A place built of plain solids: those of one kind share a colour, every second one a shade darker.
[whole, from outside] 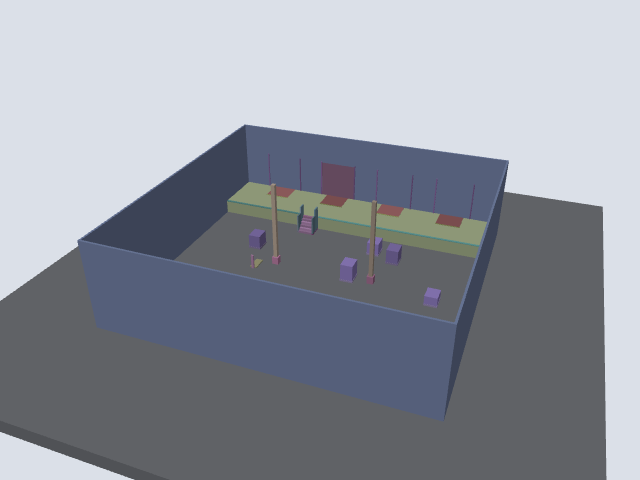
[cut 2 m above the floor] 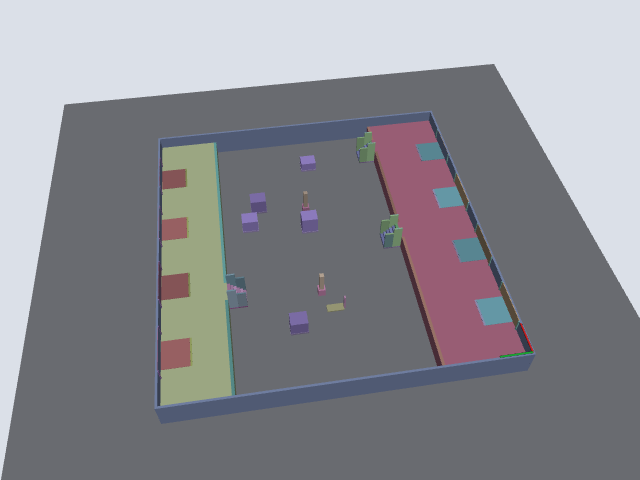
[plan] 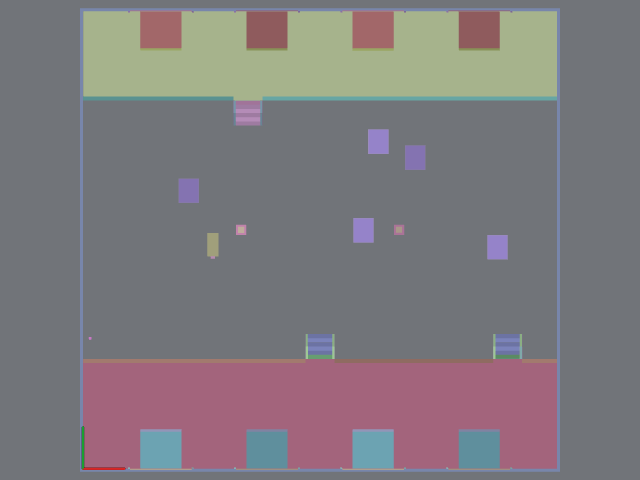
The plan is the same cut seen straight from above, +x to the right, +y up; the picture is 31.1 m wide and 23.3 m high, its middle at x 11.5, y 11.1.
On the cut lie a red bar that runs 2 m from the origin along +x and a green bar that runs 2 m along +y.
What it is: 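The dock platform, its doors, stairs and ramp, and the hall's floor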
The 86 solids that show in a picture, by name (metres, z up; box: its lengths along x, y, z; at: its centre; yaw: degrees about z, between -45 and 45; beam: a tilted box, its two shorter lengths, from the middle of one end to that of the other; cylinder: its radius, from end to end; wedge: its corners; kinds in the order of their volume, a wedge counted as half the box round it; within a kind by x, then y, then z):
{
 "south_deck_1": {"box": [23.01, 5.32, 1.15], "at": [11.5, 2.66, 0.53]},
 "north_deck_1": {"box": [23.01, 4.33, 1.15], "at": [11.5, 20.03, 0.53]},
 "wall_1": {"box": [0.15, 22.5, 6.75], "at": [-0.07, 11.1, 3.33]},
 "wall_2": {"box": [23.31, 0.15, 6.75], "at": [11.5, -0.07, 3.33]},
 "wall_3": {"box": [23.31, 0.15, 6.75], "at": [11.5, 22.28, 3.33]},
 "wall_4": {"box": [0.15, 22.5, 6.75], "at": [23.08, 11.1, 3.33]},
 "stage_load_1": {"box": [0.95, 1.15, 1.02], "at": [5.13, 13.49, 0.65]},
 "stage_load_2": {"box": [0.95, 1.15, 1.27], "at": [13.61, 11.57, 0.77]},
 "stage_load_3": {"box": [0.95, 1.15, 0.94], "at": [14.33, 15.88, 0.61]},
 "stage_load_4": {"box": [0.95, 1.15, 1.09], "at": [16.12, 15.1, 0.69]},
 "stage_load_5": {"box": [0.95, 1.15, 0.65], "at": [20.12, 10.75, 0.46]},
 "north_shutter_1": {"box": [3.0, 0.05, 3.15], "at": [3.78, 22.23, 2.62]},
 "north_shutter_2": {"box": [3.0, 0.05, 3.15], "at": [8.93, 22.23, 2.62]},
 "north_shutter_3": {"box": [3.0, 0.05, 3.15], "at": [14.08, 22.23, 2.62]},
 "north_shutter_4": {"box": [3.0, 0.05, 3.15], "at": [19.23, 22.23, 2.62]},
 "south_shutter_1": {"box": [3.0, 0.05, 3.15], "at": [3.78, -0.03, 2.62]},
 "south_shutter_2": {"box": [3.0, 0.05, 3.15], "at": [8.93, -0.03, 2.62]},
 "south_shutter_3": {"box": [3.0, 0.05, 3.15], "at": [14.08, -0.03, 2.62]},
 "south_shutter_4": {"box": [3.0, 0.05, 3.15], "at": [19.23, -0.03, 2.62]},
 "south_stair_steps_1": {"box": [1.2, 0.2, 0.97], "at": [11.5, 5.63, 0.43]},
 "south_stair_steps_2": {"box": [1.2, 0.2, 0.78], "at": [11.5, 5.83, 0.34]},
 "south_stair_steps_3": {"box": [1.2, 0.2, 0.6], "at": [11.5, 6.03, 0.25]},
 "south_stair_steps_4": {"box": [1.2, 0.2, 0.42], "at": [11.5, 6.23, 0.16]},
 "south_stair_steps_5": {"box": [1.2, 0.2, 0.23], "at": [11.5, 6.43, 0.07]},
 "south_stair_steps_6": {"box": [1.2, 0.2, 0.97], "at": [20.61, 5.63, 0.43]},
 "south_stair_steps_7": {"box": [1.2, 0.2, 0.78], "at": [20.61, 5.83, 0.34]},
 "south_stair_steps_8": {"box": [1.2, 0.2, 0.6], "at": [20.61, 6.03, 0.25]},
 "south_stair_steps_9": {"box": [1.2, 0.2, 0.42], "at": [20.61, 6.23, 0.16]},
 "south_stair_steps_10": {"box": [1.2, 0.2, 0.23], "at": [20.61, 6.43, 0.07]},
 "column_1": {"box": [0.3, 0.3, 6.75], "at": [7.67, 11.6, 3.33]},
 "column_2": {"box": [0.3, 0.3, 6.75], "at": [15.34, 11.6, 3.33]},
 "north_lev_1": {"box": [2.0, 1.78, 0.07], "at": [3.78, 21.3, 1.08]},
 "north_lev_2": {"box": [2.0, 1.78, 0.07], "at": [8.93, 21.3, 1.08]},
 "north_lev_3": {"box": [2.0, 1.78, 0.07], "at": [14.08, 21.3, 1.08]},
 "north_lev_4": {"box": [2.0, 1.78, 0.07], "at": [19.23, 21.3, 1.08]},
 "south_lev_1": {"box": [2.0, 1.78, 0.07], "at": [3.78, 0.9, 1.08]},
 "south_lev_2": {"box": [2.0, 1.78, 0.07], "at": [8.93, 0.9, 1.08]},
 "south_lev_3": {"box": [2.0, 1.78, 0.07], "at": [14.08, 0.9, 1.08]},
 "south_lev_4": {"box": [2.0, 1.78, 0.07], "at": [19.23, 0.9, 1.08]},
 "stage_pal_1": {"box": [1.0, 1.2, 0.19], "at": [13.61, 11.57, 0.04]},
 "stage_pal_2": {"box": [1.0, 1.2, 0.19], "at": [14.33, 15.88, 0.04]},
 "stage_pal_3": {"box": [1.0, 1.2, 0.19], "at": [16.12, 15.1, 0.04]},
 "stage_pal_4": {"box": [1.0, 1.2, 0.19], "at": [20.12, 10.75, 0.04]},
 "dock_south_cheek_whole_1": {"box": [0.11, 0.61, 2.15], "at": [10.86, 5.63, 1.02]},
 "dock_south_cheek_whole_2": {"box": [0.11, 0.61, 2.15], "at": [12.15, 5.63, 1.02]},
 "dock_south_cheek_whole_3": {"box": [0.11, 0.61, 1.6], "at": [12.15, 6.23, 0.75]},
 "dock_south_cheek_whole_4": {"box": [0.11, 0.61, 2.15], "at": [19.96, 5.63, 1.02]},
 "dock_south_cheek_whole_5": {"box": [0.11, 0.61, 1.6], "at": [19.96, 6.23, 0.75]},
 "dock_south_cheek_whole_6": {"box": [0.11, 0.61, 2.15], "at": [21.25, 5.63, 1.02]},
 "dock_south_cheek_whole_7": {"box": [0.11, 0.61, 1.6], "at": [21.25, 6.23, 0.75]},
 "north_stair_steps_1": {"box": [1.2, 0.2, 0.23], "at": [8.0, 16.76, 0.07]},
 "north_stair_steps_2": {"box": [1.2, 0.2, 0.42], "at": [8.0, 16.96, 0.16]},
 "north_stair_steps_3": {"box": [1.2, 0.2, 0.6], "at": [8.0, 17.16, 0.25]},
 "north_stair_steps_4": {"box": [1.2, 0.2, 0.78], "at": [8.0, 17.36, 0.34]},
 "north_stair_steps_5": {"box": [1.2, 0.2, 0.97], "at": [8.0, 17.56, 0.43]},
 "south_stair_stair_head_1": {"box": [1.2, 0.2, 1.15], "at": [11.5, 5.43, 0.53]},
 "south_stair_stair_head_2": {"box": [1.2, 0.2, 1.15], "at": [20.61, 5.43, 0.53]},
 "dock_north_cheek_whole_1": {"box": [0.11, 0.61, 1.6], "at": [7.36, 16.96, 0.75]},
 "dock_north_cheek_whole_2": {"box": [0.11, 0.61, 2.15], "at": [7.36, 17.56, 1.02]},
 "dock_north_cheek_whole_3": {"box": [0.11, 0.61, 1.6], "at": [8.65, 16.96, 0.75]},
 "dock_north_cheek_whole_4": {"box": [0.11, 0.61, 2.15], "at": [8.65, 17.56, 1.02]},
 "column_guard_1": {"box": [0.5, 0.5, 0.65], "at": [7.67, 11.6, 0.28]},
 "column_guard_2": {"box": [0.5, 0.5, 0.65], "at": [15.34, 11.6, 0.28]},
 "north_stair_stair_head_1": {"box": [1.2, 0.2, 1.15], "at": [8.0, 17.76, 0.53]},
 "north_edge_1": {"box": [7.3, 0.2, 0.05], "at": [3.65, 17.97, 1.08]},
 "north_edge_2": {"box": [14.3, 0.2, 0.05], "at": [15.85, 17.97, 1.08]},
 "dock_north_cheek_1": {"box": [0.1, 0.61, 1.56], "at": [7.35, 16.96, 0.73]},
 "dock_north_cheek_2": {"box": [0.1, 0.61, 2.11], "at": [7.35, 17.56, 1.0]},
 "south_edge_1": {"box": [10.8, 0.2, 0.05], "at": [5.4, 5.22, 1.08]},
 "south_edge_2": {"box": [7.7, 0.2, 0.05], "at": [16.05, 5.22, 1.08]},
 "south_edge_3": {"box": [1.7, 0.2, 0.05], "at": [22.16, 5.22, 1.08]},
 "north_shutter_jamb_1": {"box": [0.1, 0.06, 3.25], "at": [2.23, 22.17, 2.67]},
 "north_shutter_jamb_2": {"box": [0.1, 0.06, 3.25], "at": [10.48, 22.17, 2.67]},
 "north_shutter_jamb_3": {"box": [0.1, 0.06, 3.25], "at": [15.63, 22.17, 2.67]},
 "north_shutter_jamb_4": {"box": [0.1, 0.06, 3.25], "at": [17.68, 22.17, 2.67]},
 "north_shutter_jamb_5": {"box": [0.1, 0.06, 3.25], "at": [20.78, 22.17, 2.67]},
 "dock_south_cheek_1": {"box": [0.1, 0.61, 1.56], "at": [10.85, 6.23, 0.73]},
 "pallet_truck_1": {"box": [0.55, 1.15, 0.14], "at": [6.3, 10.87, 0.02]},
 "north_lev_edge_1": {"box": [2.0, 0.12, 0.07], "at": [3.78, 20.35, 1.08]},
 "north_lev_edge_2": {"box": [2.0, 0.12, 0.07], "at": [8.93, 20.35, 1.08]},
 "north_lev_edge_3": {"box": [2.0, 0.12, 0.07], "at": [14.08, 20.35, 1.08]},
 "north_lev_edge_4": {"box": [2.0, 0.12, 0.07], "at": [19.23, 20.35, 1.08]},
 "south_lev_edge_1": {"box": [2.0, 0.12, 0.07], "at": [3.78, 1.85, 1.08]},
 "south_lev_edge_2": {"box": [2.0, 0.12, 0.07], "at": [8.93, 1.85, 1.08]},
 "south_lev_edge_3": {"box": [2.0, 0.12, 0.07], "at": [14.08, 1.85, 1.08]},
 "south_lev_edge_4": {"box": [2.0, 0.12, 0.07], "at": [19.23, 1.85, 1.08]}
}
